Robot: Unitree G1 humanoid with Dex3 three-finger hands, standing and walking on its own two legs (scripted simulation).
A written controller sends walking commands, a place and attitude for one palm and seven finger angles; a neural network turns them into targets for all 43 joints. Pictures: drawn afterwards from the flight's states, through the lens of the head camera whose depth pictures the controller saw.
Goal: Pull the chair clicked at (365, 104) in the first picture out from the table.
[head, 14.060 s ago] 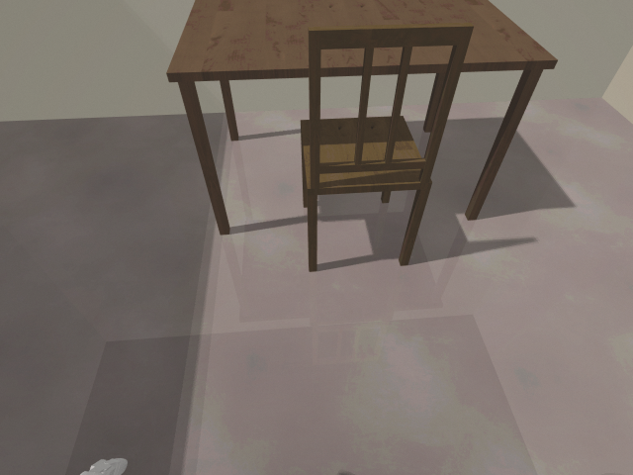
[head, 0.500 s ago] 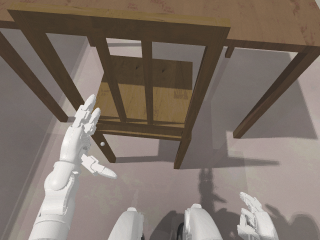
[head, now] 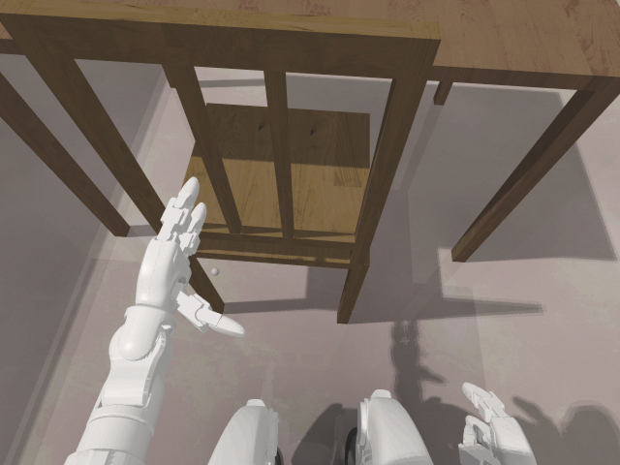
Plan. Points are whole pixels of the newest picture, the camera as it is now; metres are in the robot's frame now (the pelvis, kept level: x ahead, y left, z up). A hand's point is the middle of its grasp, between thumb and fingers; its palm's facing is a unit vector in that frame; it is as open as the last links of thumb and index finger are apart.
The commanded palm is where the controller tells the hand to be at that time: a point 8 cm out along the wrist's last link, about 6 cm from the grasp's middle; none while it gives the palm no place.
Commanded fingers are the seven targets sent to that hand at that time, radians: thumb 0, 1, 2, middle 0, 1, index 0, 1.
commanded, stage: aim the fingers beside a spindle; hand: left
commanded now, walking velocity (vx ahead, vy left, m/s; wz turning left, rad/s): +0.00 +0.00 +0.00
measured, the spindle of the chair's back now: (215, 168) +0.49 +0.14 +0.04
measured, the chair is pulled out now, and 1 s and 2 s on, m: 0.00 0.00 0.00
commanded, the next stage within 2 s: push the fingers through the gap in 0.32 s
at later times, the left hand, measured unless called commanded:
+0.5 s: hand (204, 277) +0.34 +0.14 +0.02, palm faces -0.11 -0.99 -0.05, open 16.9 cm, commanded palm +0.33 +0.19 +0.02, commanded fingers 0.00 -0.50 0.30 -0.06 -0.08 -0.06 -0.08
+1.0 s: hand (220, 237) +0.39 +0.13 +0.02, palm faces -0.11 -0.99 -0.06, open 16.9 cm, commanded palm +0.38 +0.18 +0.02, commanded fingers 0.00 -0.50 0.30 -0.06 -0.08 -0.06 -0.08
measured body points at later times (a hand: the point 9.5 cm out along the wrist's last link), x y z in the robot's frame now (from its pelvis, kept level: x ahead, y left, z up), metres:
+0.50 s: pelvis +0.00 +0.00 +0.00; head +0.11 +0.00 +0.43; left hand +0.34 +0.20 +0.03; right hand +0.16 -0.25 -0.10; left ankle +0.00 +0.11 -0.63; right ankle +0.05 -0.12 -0.63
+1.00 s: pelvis +0.00 +0.00 +0.00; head +0.12 +0.00 +0.43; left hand +0.39 +0.18 +0.03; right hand +0.12 -0.25 -0.12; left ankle +0.00 +0.11 -0.63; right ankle +0.05 -0.12 -0.63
